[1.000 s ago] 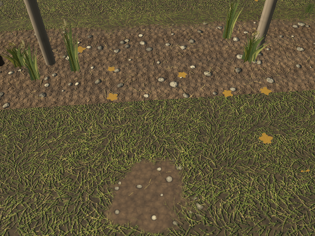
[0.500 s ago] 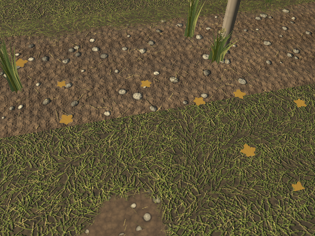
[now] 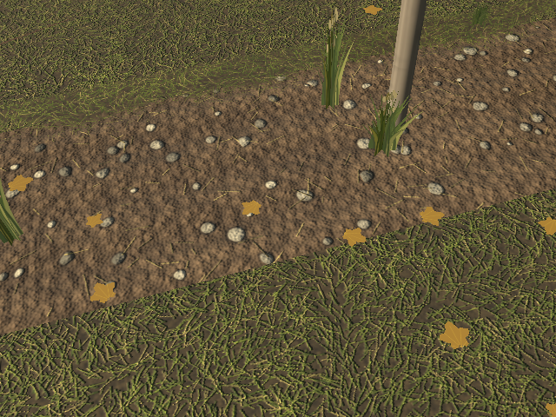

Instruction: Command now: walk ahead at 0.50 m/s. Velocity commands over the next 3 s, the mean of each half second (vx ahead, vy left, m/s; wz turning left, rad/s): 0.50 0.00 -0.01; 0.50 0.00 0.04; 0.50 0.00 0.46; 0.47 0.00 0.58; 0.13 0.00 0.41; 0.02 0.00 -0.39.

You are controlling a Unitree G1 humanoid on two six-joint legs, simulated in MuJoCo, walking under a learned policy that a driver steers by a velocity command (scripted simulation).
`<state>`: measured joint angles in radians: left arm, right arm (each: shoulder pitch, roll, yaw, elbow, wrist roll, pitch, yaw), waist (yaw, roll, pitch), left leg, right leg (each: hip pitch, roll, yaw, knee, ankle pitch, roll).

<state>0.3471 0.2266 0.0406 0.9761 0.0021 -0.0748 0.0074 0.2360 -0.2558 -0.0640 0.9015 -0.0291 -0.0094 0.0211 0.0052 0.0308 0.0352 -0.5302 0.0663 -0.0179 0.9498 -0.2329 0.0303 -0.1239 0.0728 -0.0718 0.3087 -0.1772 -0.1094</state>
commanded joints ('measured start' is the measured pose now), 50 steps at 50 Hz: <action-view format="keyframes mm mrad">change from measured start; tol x64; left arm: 1 3 133 23 -35 -7 -21 7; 50 -54 106 22 -1 29 -50 3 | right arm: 1 -43 -31 -3 -63 -5 6 9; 50 42 -12 14 22 -15 -16 8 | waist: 1 -16 -100 13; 50 -62 -102 24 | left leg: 1 -5 -11 35 -119 125 -23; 31 222 15 -57 -702 -97 137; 40 503 -27 -15 185 213 128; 44 -466 -74 -54 912 -480 103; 50 -33 29 -50 147 52 -20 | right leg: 1 -13 -226 156 -152 402 -67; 16 -86 -222 73 475 881 -74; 18 -536 27 56 1185 -309 9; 38 -295 -156 55 -6 581 61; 43 813 -482 284 451 1342 -65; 46 291 -426 380 28 170 -112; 50 -174 -362 196 -92 407 -123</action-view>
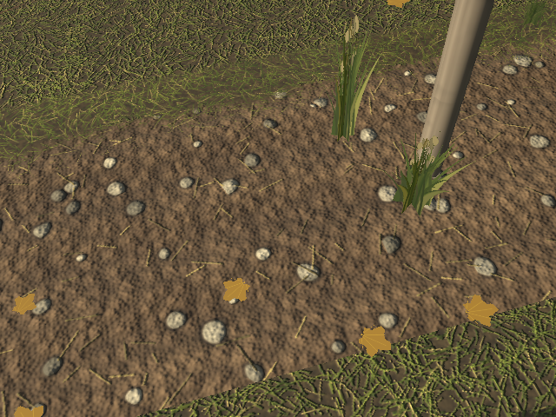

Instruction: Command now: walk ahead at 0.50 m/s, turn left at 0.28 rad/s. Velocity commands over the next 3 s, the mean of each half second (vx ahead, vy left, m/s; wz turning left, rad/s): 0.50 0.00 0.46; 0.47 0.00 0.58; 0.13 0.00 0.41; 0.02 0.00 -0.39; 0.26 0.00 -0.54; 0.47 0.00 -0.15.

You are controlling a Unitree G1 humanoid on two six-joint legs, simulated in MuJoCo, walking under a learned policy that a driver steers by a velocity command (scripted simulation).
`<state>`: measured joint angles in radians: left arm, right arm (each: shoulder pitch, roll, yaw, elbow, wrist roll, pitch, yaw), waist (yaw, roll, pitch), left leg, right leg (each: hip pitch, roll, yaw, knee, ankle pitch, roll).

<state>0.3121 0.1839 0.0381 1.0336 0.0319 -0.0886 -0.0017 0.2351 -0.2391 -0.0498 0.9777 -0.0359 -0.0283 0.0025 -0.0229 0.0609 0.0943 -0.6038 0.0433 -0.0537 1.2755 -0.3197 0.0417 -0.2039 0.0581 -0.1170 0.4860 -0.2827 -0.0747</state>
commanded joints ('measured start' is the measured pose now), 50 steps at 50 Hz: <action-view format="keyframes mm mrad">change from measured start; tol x32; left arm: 1 -42 139 20 -68 -9 -43 11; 35 -458 149 3 -365 -4 39 -28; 41 110 328 50 -279 17 3 29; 50 -51 172 19 -265 -20 -11 8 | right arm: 1 14 -21 5 -75 -3 -5 32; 50 114 -102 -33 -194 10 31 24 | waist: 1 -47 -146 -25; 38 -2 41 -62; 42 59 -402 -436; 50 -9 -173 -113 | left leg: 1 71 60 -1 -310 204 -19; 11 304 -116 193 -681 98 150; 14 871 314 -761 -1005 8 399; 27 527 71 -275 -1077 394 196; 39 554 38 -334 -768 815 107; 42 56 -220 -101 -65 -267 46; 50 37 -44 0 -121 -7 -3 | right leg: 1 -102 -316 164 -272 563 -135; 11 240 -299 -66 114 918 -48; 14 -452 7 48 928 -270 55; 35 -493 -81 125 155 208 108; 40 175 -73 166 -46 155 15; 43 376 -495 858 -209 -207 -135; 50 112 -324 171 -198 868 -87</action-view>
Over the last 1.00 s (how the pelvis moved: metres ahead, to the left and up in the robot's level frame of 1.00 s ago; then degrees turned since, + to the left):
0.54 -0.01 -0.17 2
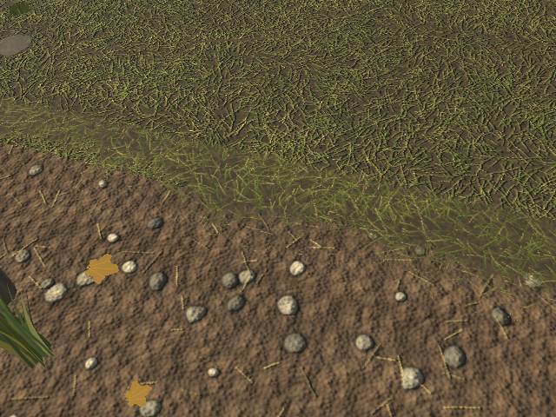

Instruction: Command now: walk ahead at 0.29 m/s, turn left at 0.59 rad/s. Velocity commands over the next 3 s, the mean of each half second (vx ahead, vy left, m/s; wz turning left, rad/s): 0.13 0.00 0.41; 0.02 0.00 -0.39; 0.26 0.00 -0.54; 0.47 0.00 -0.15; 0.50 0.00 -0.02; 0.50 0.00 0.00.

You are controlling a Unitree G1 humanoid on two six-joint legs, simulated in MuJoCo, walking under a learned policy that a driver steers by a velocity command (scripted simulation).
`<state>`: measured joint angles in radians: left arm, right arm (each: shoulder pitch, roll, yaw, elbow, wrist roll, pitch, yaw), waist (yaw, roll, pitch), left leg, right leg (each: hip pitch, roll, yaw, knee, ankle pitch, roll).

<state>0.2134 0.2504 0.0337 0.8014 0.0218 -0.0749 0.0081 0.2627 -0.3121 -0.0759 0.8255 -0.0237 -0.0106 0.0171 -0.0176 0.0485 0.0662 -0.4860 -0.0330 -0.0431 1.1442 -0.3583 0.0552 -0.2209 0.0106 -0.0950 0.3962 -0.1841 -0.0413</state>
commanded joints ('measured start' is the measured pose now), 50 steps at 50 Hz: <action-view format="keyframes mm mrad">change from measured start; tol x32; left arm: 1 44 112 25 -32 -11 -23 -1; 50 132 188 77 -72 -16 112 9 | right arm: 1 53 -24 -4 -59 -3 17 16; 50 -157 -36 10 -133 11 44 -40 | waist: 1 -13 -171 -86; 15 3 223 -333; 50 67 -172 -91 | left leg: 1 -103 36 1 -25 63 -24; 12 160 -4 116 -576 160 39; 16 564 426 -395 -651 1235 345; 19 279 267 -213 -845 573 217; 28 249 263 -104 -899 217 163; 37 197 265 -8 -745 217 82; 41 -84 11 9 -134 -123 -64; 50 -121 12 7 -239 -33 -104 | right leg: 1 135 -273 113 -114 780 -121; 13 124 -239 -95 338 608 -30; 15 -308 21 -66 886 -531 69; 36 16 5 22 164 -203 -13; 39 59 -386 648 -187 121 -189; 50 239 -191 440 -23 469 -199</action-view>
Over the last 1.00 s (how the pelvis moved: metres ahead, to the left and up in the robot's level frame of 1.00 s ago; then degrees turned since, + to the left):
0.54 0.10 0.01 34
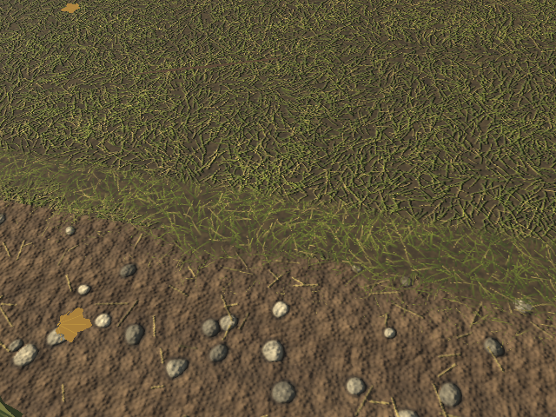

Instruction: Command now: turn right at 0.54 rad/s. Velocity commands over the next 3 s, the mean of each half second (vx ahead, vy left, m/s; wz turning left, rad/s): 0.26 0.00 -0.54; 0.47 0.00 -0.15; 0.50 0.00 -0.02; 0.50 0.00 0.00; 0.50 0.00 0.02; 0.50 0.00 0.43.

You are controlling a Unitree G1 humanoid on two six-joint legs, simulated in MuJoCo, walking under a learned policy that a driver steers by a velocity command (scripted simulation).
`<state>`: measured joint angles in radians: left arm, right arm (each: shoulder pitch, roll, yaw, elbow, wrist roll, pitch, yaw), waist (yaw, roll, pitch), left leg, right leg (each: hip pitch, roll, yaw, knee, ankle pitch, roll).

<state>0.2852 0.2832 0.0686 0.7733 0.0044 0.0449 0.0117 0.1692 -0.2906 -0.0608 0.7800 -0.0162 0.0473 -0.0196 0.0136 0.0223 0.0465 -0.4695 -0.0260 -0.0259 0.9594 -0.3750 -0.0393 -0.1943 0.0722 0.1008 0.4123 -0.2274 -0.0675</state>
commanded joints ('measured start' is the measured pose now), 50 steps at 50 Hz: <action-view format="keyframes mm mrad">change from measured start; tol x16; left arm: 1 61 162 44 -48 3 -5 5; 29 -343 32 -22 -184 40 -51 -95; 35 193 264 43 -34 62 -87 -26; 40 -17 68 -8 -12 14 -106 -24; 50 127 72 -14 95 2 -137 -23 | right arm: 1 -70 -61 -3 -95 5 -15 -4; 12 165 -262 -40 -66 -34 -75 -27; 35 346 13 36 23 24 -120 33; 50 -70 -5 25 -31 -18 -81 66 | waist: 1 42 -151 -74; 8 -29 -159 -32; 11 -113 223 -91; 30 -83 112 61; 33 82 72 -129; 35 90 -279 -369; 39 1 -77 -66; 50 6 -82 47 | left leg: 1 -118 2 -12 -87 -25 -8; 9 407 -40 -6 -595 53 56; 11 638 409 -584 -834 -391 175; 13 418 394 -557 -840 -407 236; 17 434 243 -202 -845 -5 183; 29 480 264 33 -795 515 196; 33 434 233 119 -356 1014 153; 34 229 198 137 -81 675 133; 35 -112 13 127 257 -132 91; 50 -200 132 70 -159 352 45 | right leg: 1 206 -252 260 -31 508 -174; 8 -103 -162 411 -89 -256 -137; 11 -535 125 67 422 -430 11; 18 -548 -62 -9 698 -13 61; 25 -565 -65 -44 452 77 71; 31 -263 -32 -215 174 -11 -23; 33 92 14 -216 67 44 -74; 35 578 -498 532 -66 -149 -226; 40 115 -283 129 -191 248 -130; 50 119 -227 -30 -297 397 -135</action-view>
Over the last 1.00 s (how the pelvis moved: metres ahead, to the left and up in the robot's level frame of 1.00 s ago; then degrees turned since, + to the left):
0.11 0.00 0.00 -6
